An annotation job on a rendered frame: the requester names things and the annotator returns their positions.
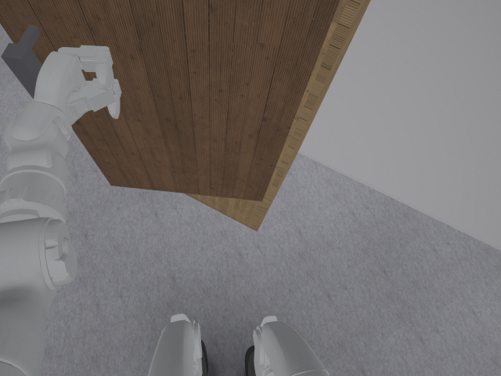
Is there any robot thigh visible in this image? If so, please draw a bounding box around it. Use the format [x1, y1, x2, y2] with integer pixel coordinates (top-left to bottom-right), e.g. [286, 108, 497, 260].
[148, 320, 202, 376]
[253, 321, 330, 376]

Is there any robot left thigh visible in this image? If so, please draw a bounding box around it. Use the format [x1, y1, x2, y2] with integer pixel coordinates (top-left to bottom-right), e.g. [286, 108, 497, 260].
[148, 320, 202, 376]

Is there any handle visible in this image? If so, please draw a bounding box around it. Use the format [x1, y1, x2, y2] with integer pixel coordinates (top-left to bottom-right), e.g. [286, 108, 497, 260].
[1, 25, 42, 99]

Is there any robot right thigh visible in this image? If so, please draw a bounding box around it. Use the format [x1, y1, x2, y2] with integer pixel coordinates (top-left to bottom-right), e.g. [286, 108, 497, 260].
[253, 321, 330, 376]

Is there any robot left upper arm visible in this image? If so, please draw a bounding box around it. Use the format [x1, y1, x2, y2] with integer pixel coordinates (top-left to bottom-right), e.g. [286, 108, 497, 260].
[0, 217, 77, 376]

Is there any cupboard door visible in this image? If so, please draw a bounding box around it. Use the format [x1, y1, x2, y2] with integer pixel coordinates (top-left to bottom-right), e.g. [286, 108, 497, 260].
[0, 0, 340, 201]

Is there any robot left hand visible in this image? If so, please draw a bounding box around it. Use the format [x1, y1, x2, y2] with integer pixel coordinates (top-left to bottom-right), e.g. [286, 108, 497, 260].
[33, 45, 122, 125]

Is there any left robot forearm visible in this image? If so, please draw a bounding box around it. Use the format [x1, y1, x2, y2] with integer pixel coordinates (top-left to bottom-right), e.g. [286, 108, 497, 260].
[0, 102, 73, 224]

